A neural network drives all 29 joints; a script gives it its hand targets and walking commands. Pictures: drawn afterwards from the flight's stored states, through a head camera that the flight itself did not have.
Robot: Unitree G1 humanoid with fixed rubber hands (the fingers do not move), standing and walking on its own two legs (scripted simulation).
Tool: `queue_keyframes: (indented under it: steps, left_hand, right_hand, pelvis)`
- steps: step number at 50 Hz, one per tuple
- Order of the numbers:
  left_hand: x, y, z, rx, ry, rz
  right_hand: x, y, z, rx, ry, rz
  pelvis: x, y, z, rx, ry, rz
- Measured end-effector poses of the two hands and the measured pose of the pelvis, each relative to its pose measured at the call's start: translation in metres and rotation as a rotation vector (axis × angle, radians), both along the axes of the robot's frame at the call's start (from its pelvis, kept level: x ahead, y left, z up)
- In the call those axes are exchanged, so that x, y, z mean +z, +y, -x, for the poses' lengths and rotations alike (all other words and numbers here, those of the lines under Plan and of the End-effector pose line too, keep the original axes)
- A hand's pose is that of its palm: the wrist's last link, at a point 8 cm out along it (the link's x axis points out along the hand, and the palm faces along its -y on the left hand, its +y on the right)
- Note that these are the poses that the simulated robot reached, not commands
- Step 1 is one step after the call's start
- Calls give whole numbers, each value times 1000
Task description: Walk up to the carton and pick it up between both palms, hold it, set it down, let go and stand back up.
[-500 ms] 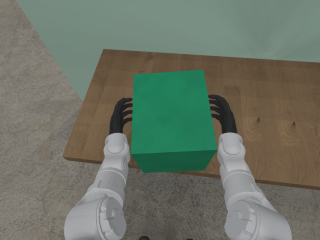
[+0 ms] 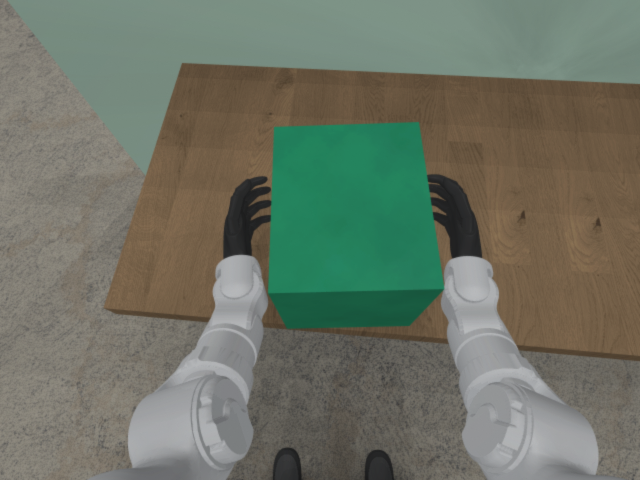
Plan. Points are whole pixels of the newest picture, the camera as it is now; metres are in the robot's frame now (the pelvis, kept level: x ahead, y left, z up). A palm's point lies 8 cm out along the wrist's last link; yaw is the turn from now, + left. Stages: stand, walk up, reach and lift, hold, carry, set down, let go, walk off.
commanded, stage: set down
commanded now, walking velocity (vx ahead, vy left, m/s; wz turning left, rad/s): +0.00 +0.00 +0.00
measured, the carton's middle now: (347, 234) +0.45 -0.03 -0.08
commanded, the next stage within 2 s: none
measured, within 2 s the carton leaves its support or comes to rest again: neither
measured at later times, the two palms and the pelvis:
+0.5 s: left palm (240, 245) +0.42 +0.12 -0.03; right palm (459, 241) +0.41 -0.17 -0.03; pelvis -0.01 -0.01 +0.00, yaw +0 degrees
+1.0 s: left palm (240, 246) +0.42 +0.12 -0.04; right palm (459, 241) +0.41 -0.17 -0.03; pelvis -0.02 +0.00 +0.00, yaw +0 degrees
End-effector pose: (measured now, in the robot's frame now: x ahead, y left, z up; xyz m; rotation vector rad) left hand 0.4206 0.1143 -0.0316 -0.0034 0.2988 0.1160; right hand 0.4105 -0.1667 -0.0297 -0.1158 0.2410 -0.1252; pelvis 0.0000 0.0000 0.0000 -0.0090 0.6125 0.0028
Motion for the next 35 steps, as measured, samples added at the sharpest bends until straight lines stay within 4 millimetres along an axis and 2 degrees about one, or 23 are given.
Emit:
queue_keyframes:
  steps: [13, 35]
  left_hand:
    - [2, 0, 3, -2, -28, -8]
    - [-2, 1, 3, 22, -25, 3]
  right_hand:
    - [1, 0, 3, -1, -22, -4]
    - [-3, 0, -2, 5, -16, -34]
  pelvis:
    - [-3, 2, 13, 1, 16, 2]
    - [-3, -11, 14, 12, 3, 1]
